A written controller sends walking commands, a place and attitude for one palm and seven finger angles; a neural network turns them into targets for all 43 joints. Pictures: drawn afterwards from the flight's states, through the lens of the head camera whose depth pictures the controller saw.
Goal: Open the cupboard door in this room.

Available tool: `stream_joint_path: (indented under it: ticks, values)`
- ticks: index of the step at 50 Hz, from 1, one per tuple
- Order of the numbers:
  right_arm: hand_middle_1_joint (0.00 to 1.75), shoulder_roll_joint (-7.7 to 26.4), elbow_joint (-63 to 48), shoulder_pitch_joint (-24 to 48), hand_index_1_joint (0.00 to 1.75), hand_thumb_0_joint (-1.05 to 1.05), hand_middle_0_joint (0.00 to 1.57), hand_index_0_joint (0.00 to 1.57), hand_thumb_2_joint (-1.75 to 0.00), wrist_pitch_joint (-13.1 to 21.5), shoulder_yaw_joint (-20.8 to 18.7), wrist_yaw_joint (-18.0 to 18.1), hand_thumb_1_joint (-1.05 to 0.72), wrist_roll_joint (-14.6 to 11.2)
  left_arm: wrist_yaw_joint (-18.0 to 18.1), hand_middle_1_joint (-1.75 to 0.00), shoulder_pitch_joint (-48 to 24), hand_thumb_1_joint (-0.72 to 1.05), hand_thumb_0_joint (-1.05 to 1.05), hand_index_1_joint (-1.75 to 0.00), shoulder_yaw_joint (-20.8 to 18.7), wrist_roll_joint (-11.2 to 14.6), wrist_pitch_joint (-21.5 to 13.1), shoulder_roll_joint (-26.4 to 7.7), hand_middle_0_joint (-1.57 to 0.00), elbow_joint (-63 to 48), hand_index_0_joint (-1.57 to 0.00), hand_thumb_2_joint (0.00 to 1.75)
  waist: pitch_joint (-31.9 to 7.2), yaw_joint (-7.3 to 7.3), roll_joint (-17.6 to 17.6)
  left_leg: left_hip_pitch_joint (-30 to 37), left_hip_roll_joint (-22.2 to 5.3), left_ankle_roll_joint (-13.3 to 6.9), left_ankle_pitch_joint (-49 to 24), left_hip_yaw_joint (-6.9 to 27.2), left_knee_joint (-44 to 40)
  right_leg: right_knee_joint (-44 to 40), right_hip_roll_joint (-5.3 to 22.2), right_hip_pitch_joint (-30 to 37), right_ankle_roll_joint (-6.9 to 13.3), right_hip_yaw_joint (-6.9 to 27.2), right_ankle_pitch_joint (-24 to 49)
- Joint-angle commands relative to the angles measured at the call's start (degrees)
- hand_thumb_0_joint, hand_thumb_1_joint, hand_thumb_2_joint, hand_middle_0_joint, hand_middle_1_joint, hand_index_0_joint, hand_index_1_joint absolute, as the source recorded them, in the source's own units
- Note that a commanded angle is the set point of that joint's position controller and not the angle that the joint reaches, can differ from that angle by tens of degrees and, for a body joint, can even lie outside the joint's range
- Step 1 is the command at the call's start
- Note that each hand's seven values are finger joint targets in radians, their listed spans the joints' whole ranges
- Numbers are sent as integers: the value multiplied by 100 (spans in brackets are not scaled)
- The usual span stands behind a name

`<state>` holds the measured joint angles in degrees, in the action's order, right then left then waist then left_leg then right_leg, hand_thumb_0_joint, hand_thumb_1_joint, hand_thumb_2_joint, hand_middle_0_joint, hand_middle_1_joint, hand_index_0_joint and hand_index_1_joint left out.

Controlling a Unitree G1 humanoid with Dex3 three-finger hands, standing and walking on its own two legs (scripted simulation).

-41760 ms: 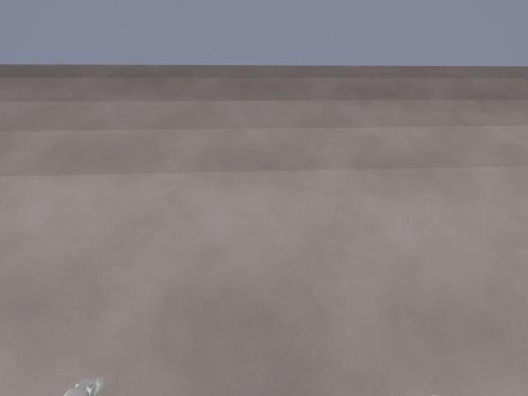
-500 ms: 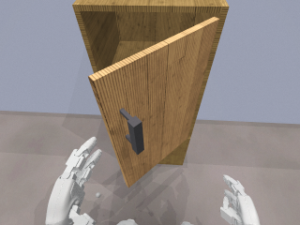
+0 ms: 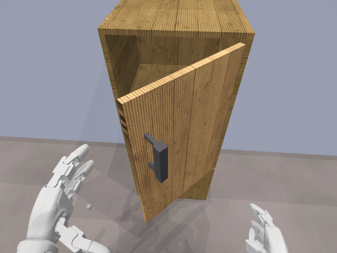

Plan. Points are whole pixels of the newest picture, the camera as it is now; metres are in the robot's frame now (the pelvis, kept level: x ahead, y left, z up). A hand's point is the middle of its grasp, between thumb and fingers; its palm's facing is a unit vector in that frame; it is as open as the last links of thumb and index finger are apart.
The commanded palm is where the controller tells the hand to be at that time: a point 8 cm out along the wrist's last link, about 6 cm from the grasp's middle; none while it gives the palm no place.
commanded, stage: draw the hand back to the body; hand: left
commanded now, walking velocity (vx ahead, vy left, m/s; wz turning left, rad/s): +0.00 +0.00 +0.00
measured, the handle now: (155, 157) +0.32 +0.07 +0.08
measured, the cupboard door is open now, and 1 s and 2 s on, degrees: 45 45 45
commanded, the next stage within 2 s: step back with the hand held close in 1.10 s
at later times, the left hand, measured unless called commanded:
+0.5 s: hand (39, 173) +0.20 +0.24 +0.18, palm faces +0.37 -0.84 -0.39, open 11.8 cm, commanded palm +0.15 +0.29 +0.19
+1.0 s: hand (27, 165) +0.21 +0.26 +0.20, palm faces +0.44 -0.81 -0.39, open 7.5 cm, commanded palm +0.16 +0.29 +0.22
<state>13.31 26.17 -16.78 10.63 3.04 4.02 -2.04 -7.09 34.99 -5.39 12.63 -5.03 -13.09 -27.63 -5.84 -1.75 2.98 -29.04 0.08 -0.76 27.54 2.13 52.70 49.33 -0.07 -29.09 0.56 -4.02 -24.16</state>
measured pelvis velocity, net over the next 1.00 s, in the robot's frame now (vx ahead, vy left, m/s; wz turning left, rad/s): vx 0.02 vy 0.00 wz -0.02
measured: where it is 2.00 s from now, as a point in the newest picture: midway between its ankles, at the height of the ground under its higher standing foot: outside the picture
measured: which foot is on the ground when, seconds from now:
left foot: down 0.00-1.00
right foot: down 0.00-1.00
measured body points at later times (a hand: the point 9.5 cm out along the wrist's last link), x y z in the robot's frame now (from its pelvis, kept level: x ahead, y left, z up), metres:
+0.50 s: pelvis +0.02 +0.01 +0.04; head +0.00 +0.00 +0.49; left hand +0.18 +0.29 +0.20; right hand +0.20 -0.20 -0.04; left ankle +0.00 +0.11 -0.69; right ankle +0.01 -0.12 -0.69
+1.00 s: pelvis +0.02 +0.00 +0.05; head +0.00 -0.02 +0.50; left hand +0.18 +0.30 +0.22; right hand +0.20 -0.22 -0.03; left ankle +0.00 +0.11 -0.69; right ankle +0.01 -0.12 -0.69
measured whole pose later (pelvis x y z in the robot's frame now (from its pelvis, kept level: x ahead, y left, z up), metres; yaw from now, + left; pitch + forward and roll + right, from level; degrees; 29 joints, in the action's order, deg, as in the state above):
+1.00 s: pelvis +0.02 +0.00 +0.05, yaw -1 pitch -5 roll -1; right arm 12.7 37.1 -10.8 6.1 1.5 4.5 0.8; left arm 6.5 27.0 -18.4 2.7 -3.9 -18.5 -22.6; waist 1.8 -4.2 3.0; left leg -3.5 0.2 -0.7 15.4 0.4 24.0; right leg 22.7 -0.3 -4.9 0.5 -2.2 -12.8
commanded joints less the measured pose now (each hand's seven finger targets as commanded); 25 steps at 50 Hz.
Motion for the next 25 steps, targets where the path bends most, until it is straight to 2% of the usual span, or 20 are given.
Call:
stream_joint_path:
  ticks: [1,2,3,4,5,6,8,9,10,13,16,17,18,20,22,25]
  values:
    - [30,580,-893,655,30,0,20,20,-90,457,-220,80,-90,-58,-169,-30,-490,-32,0,-30,-615,241,-378,-634,-16,-1348,-16,37,-248,-34,104,171,56,19,-1147,88,-1160,-1002,-76,564,61,48,843]
    - [30,511,-880,640,30,0,20,20,-90,364,-255,220,-90,38,594,-30,-570,-29,0,-30,-860,-671,-272,-1582,-16,-1540,-16,39,-236,-223,-101,196,-3,-27,-1144,24,-1387,-1332,52,852,151,356,755]
    - [30,424,-888,684,30,0,20,20,-90,335,-205,258,-90,98,896,-30,-370,-26,0,-30,-620,-747,-171,-1048,-16,-1521,-16,40,70,-105,-130,279,25,-29,-1140,-13,-1457,-1493,87,772,121,339,701]
    - [30,419,-826,631,30,0,20,20,-90,303,-213,269,-90,105,1025,-30,-236,-22,0,-30,-536,-799,-87,-885,-16,-1347,-16,42,123,-84,-177,360,10,-22,-1214,-19,-1469,-1525,95,762,110,303,765]
    - [30,436,-769,615,30,0,20,20,-90,271,-194,243,-90,111,1120,-30,-307,-18,0,-30,-496,-895,-67,-849,-16,-1401,-16,43,124,-74,187,503,-6,-9,-1317,-11,-1557,-1518,99,840,117,253,879]
    - [30,434,-715,638,30,0,20,20,-90,242,-176,225,-90,124,1202,-30,-305,-15,0,-30,-515,-950,-70,-881,-16,-1406,-16,45,133,-89,272,599,-20,0,-1465,23,-1647,-1527,92,939,122,192,998]
    - [30,450,-652,733,30,0,20,20,-90,227,-186,217,-90,147,1311,-30,-238,-8,0,-30,-566,-1020,-69,-937,-16,-1371,-16,48,90,-97,-5,768,-47,-10,-1692,51,-1826,-1615,85,1179,101,147,1214]
    - [30,460,-622,777,30,0,20,20,-90,201,-203,217,-90,151,1350,-30,-229,-5,0,-30,-650,-1035,-71,-1013,-17,-1361,-17,50,19,-116,14,893,-55,-19,-1690,26,-1899,-1691,86,1261,90,171,1211]
    - [30,461,-603,805,30,0,20,20,-90,198,-193,221,-90,158,1390,-30,-332,-1,0,-30,-709,-1067,-101,-1074,-17,-1382,-17,51,89,-106,-115,949,-64,-13,-1670,43,-2003,-1749,72,1318,88,140,1181]
    - [30,468,-481,922,30,0,20,20,-90,208,-168,245,-90,183,1488,-30,-513,9,0,-30,-861,-1089,-127,-1182,-17,-1330,-17,55,175,-122,129,1175,-61,-12,-1660,33,-2263,-1965,101,1551,100,162,1172]
    - [30,463,-370,974,30,0,20,20,-90,193,-168,248,-90,197,1531,-30,-653,20,0,-30,-1036,-1101,-150,-1254,-18,-1245,-18,60,251,-142,97,1398,-72,-3,-1852,14,-2446,-2133,85,1727,95,144,1329]
    - [30,497,-318,1007,30,0,20,20,-90,201,-184,263,-90,205,1561,-30,-730,23,0,-30,-1170,-1112,-167,-1387,-18,-1228,-18,62,145,-165,-45,1467,-86,-3,-1995,37,-2515,-2164,88,1892,104,128,1440]
    - [30,469,-294,1038,30,0,20,20,-90,207,-184,258,-90,211,1555,-30,-697,27,0,-30,-1157,-1106,-171,-1305,-18,-1212,-18,63,199,-163,-72,1546,-101,0,-2133,17,-2567,-2184,87,1922,87,125,1562]
    - [30,480,-234,1070,30,0,20,20,-90,191,-196,232,-90,215,1547,-30,-740,34,0,-30,-1229,-1094,-187,-1303,-18,-1202,-18,66,152,-185,32,1701,-109,14,-2297,8,-2669,-2264,82,2043,86,135,1661]
    - [30,505,-139,1129,30,0,20,20,-90,184,-200,214,-90,225,1547,-30,-876,41,0,-30,-1301,-1105,-185,-1338,-18,-1072,-18,69,299,-193,219,1773,-127,49,-2414,26,-2793,-2367,83,2110,104,129,1689]
    - [30,505,-62,1127,30,0,20,20,-90,151,-231,169,-90,238,1539,-30,-895,51,0,-30,-1481,-1085,-208,-1391,-19,-1014,-19,74,288,-218,69,1916,-161,80,-2798,18,-2907,-2436,69,2272,96,123,1920]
